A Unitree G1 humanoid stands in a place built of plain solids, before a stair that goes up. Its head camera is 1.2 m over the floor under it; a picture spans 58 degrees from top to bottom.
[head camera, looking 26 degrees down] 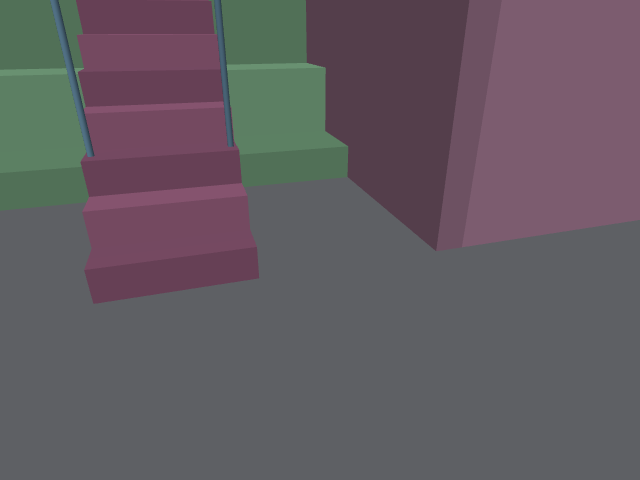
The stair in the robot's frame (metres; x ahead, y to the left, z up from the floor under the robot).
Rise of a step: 0.20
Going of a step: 0.22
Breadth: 0.81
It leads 17 degrees to the left of straight ahead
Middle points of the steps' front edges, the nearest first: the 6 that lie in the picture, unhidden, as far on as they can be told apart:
1.87 0.71 0.19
2.09 0.78 0.39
2.29 0.84 0.59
2.50 0.91 0.79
2.72 0.97 0.98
2.92 1.04 1.17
